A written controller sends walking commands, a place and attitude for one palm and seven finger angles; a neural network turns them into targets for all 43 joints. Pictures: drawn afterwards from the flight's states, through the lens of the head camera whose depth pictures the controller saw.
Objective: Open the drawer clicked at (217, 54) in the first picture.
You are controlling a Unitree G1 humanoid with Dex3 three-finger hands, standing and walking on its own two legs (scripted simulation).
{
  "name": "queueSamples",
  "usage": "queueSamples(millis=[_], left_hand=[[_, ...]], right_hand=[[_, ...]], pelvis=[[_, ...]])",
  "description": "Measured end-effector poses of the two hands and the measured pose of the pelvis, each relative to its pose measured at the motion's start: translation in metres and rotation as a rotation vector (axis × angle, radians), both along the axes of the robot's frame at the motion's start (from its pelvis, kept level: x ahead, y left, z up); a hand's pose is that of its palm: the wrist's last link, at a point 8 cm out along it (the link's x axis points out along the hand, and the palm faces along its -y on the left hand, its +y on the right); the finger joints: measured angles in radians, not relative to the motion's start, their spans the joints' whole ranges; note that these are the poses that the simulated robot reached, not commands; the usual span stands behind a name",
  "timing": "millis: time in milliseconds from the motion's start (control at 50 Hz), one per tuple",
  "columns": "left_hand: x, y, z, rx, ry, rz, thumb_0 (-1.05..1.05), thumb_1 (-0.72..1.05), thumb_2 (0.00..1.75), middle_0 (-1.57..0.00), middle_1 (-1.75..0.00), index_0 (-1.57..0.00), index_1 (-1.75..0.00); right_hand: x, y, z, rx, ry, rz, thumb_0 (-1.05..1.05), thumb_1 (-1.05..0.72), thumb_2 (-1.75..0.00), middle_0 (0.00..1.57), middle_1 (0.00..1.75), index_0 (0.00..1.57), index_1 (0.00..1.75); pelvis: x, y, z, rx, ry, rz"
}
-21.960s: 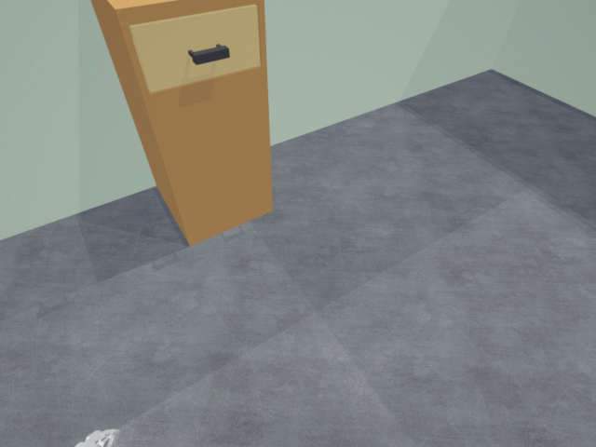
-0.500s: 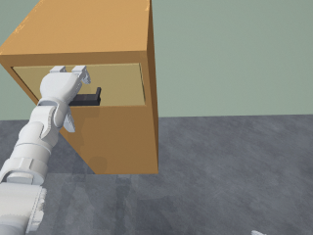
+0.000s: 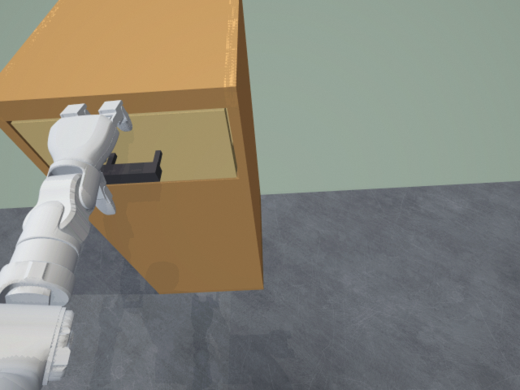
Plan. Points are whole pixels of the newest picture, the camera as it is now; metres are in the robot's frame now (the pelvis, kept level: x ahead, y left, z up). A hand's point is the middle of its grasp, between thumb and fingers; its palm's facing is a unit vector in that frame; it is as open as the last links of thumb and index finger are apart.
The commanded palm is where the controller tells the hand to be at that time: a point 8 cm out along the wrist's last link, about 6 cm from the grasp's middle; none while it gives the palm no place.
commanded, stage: re-aim the fingers above the handle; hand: left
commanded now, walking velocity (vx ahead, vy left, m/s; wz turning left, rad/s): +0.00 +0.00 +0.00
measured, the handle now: (133, 164) +0.49 +0.26 +0.04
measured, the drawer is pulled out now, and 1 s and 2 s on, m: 0.00 0.00 0.00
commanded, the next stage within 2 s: lower the fingers behind the handle in 0.90 s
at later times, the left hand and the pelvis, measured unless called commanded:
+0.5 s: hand (117, 152) +0.45 +0.24 +0.12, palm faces +0.07 +0.03 -1.00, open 13.7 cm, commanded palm +0.41 +0.27 +0.15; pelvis +0.00 +0.00 +0.00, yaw +0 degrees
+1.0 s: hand (99, 161) +0.44 +0.27 +0.11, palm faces +0.03 +0.03 -1.00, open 13.8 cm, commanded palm +0.41 +0.26 +0.15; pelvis -0.01 +0.00 +0.00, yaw +1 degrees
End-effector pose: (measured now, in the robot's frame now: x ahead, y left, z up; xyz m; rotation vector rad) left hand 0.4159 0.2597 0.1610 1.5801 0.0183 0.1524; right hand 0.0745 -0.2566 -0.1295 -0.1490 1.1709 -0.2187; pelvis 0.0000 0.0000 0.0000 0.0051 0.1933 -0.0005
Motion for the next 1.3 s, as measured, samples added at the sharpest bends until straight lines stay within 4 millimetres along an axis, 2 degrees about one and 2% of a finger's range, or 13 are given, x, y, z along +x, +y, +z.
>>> queueSamples(millis=[60, 120, 240, 340, 420, 480, 580, 660, 840, 1000, 1080, 1160, 1300], left_hand=[[-0.007, 0.017, 0.002, 0.018, 0.038, 0.084, 0.00, -0.49, 0.30, -0.32, -1.20, -0.32, -1.20], [-0.015, 0.017, -0.004, 0.004, 0.113, 0.091, 0.00, -0.49, 0.30, -0.31, -1.20, -0.31, -1.20], [-0.016, -0.027, -0.022, -0.046, 0.180, -0.123, 0.00, -0.49, 0.30, -0.32, -1.20, -0.32, -1.20], [-0.004, -0.043, -0.010, -0.053, 0.042, -0.206, 0.00, -0.49, 0.30, -0.32, -1.20, -0.32, -1.20], [0.007, -0.025, 0.007, -0.019, -0.037, -0.100, 0.00, -0.49, 0.30, -0.34, -1.22, -0.32, -1.20], [0.008, -0.026, 0.010, 0.010, -0.015, -0.065, 0.00, -0.49, 0.30, -0.37, -1.25, -0.33, -1.22], [0.004, -0.006, -0.004, -0.005, 0.137, 0.070, 0.00, -0.49, 0.30, -0.36, -1.23, -0.33, -1.22], [-0.006, 0.005, -0.016, -0.023, 0.210, 0.054, 0.00, -0.49, 0.30, -0.34, -1.22, -0.32, -1.21], [-0.018, -0.022, -0.007, -0.040, 0.051, -0.156, 0.00, -0.49, 0.30, -0.32, -1.20, -0.32, -1.20], [0.001, 0.003, 0.001, 0.014, 0.054, 0.051, 0.00, -0.49, 0.30, -0.32, -1.20, -0.32, -1.20], [0.000, 0.004, -0.007, 0.004, 0.153, 0.065, 0.00, -0.49, 0.30, -0.31, -1.20, -0.31, -1.20], [-0.003, -0.010, -0.023, -0.027, 0.213, -0.031, 0.00, -0.49, 0.30, -0.31, -1.20, -0.31, -1.20], [0.002, -0.018, -0.035, -0.046, 0.104, -0.131, 0.00, -0.49, 0.30, -0.32, -1.20, -0.32, -1.20]], right_hand=[[0.005, 0.003, -0.001, 0.016, 0.000, 0.011, 0.00, -0.91, -0.90, 0.20, 0.30, 0.20, 0.30], [0.013, 0.004, 0.001, 0.010, -0.008, 0.033, 0.00, -0.91, -0.90, 0.20, 0.30, 0.20, 0.30], [0.037, 0.003, 0.012, -0.046, -0.064, 0.075, 0.00, -0.91, -0.90, 0.20, 0.30, 0.20, 0.30], [0.046, 0.003, 0.016, -0.054, -0.113, 0.067, 0.00, -0.91, -0.90, 0.20, 0.30, 0.20, 0.30], [0.041, 0.007, 0.010, -0.021, -0.098, 0.057, 0.00, -0.91, -0.90, 0.20, 0.30, 0.20, 0.30], [0.033, 0.011, 0.003, 0.011, -0.062, 0.056, 0.00, -0.91, -0.90, 0.20, 0.30, 0.20, 0.30], [0.019, 0.011, 0.001, 0.026, -0.031, 0.025, 0.00, -0.91, -0.90, 0.20, 0.30, 0.20, 0.30], [0.010, 0.001, 0.006, -0.011, -0.019, 0.017, 0.00, -0.91, -0.90, 0.20, 0.30, 0.20, 0.30], [0.002, -0.020, 0.008, -0.079, 0.013, 0.032, 0.00, -0.91, -0.90, 0.20, 0.30, 0.20, 0.30], [0.002, -0.013, 0.005, -0.032, -0.021, 0.012, 0.00, -0.91, -0.90, 0.20, 0.30, 0.20, 0.30], [0.000, -0.006, 0.004, -0.018, -0.016, 0.009, 0.00, -0.91, -0.90, 0.20, 0.30, 0.20, 0.30], [-0.002, -0.004, 0.005, -0.029, -0.001, 0.017, 0.00, -0.91, -0.90, 0.20, 0.30, 0.20, 0.30], [-0.005, -0.007, 0.004, -0.057, 0.015, 0.013, 0.00, -0.91, -0.90, 0.20, 0.30, 0.20, 0.30]], pelvis=[[0.002, 0.001, 0.001, -0.002, -0.003, 0.009], [0.003, 0.002, 0.002, -0.006, -0.017, 0.025], [0.002, 0.004, 0.002, -0.007, -0.041, 0.046], [0.000, 0.005, 0.000, -0.004, -0.027, 0.030], [-0.001, 0.004, 0.000, -0.002, -0.014, 0.014], [0.000, 0.004, 0.001, -0.001, -0.009, 0.010], [0.001, 0.000, 0.003, 0.003, -0.020, 0.004], [0.000, -0.004, 0.003, 0.001, -0.025, 0.012], [-0.004, -0.003, 0.000, -0.005, -0.024, 0.036], [-0.008, -0.003, 0.000, 0.000, -0.007, 0.017], [-0.006, -0.002, 0.001, -0.001, -0.010, 0.018], [-0.004, -0.002, 0.001, -0.002, -0.013, 0.023], [-0.004, 0.000, -0.004, -0.004, 0.019, 0.020]])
